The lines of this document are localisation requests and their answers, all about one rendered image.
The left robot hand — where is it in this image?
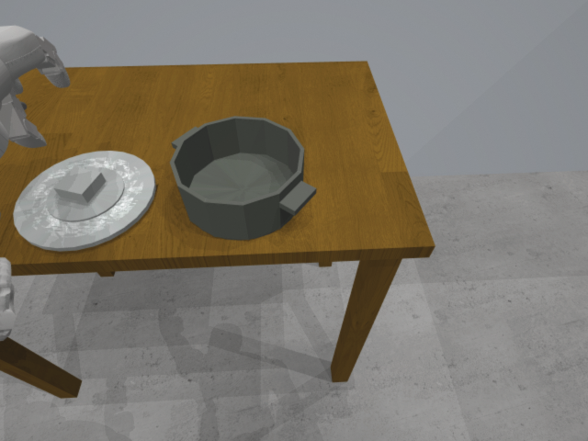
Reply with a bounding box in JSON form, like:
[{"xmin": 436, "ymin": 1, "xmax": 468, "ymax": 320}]
[{"xmin": 0, "ymin": 26, "xmax": 70, "ymax": 148}]

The pot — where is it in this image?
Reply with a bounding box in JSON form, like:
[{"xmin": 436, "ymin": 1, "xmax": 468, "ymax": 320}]
[{"xmin": 170, "ymin": 116, "xmax": 317, "ymax": 240}]

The table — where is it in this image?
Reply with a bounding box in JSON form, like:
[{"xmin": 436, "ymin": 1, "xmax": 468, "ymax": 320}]
[{"xmin": 0, "ymin": 61, "xmax": 435, "ymax": 399}]

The knob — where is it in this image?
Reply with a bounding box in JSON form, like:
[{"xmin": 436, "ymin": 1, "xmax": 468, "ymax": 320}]
[{"xmin": 54, "ymin": 167, "xmax": 107, "ymax": 203}]

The lid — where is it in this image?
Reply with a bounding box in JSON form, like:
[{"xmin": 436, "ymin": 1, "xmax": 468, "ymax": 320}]
[{"xmin": 13, "ymin": 151, "xmax": 156, "ymax": 252}]

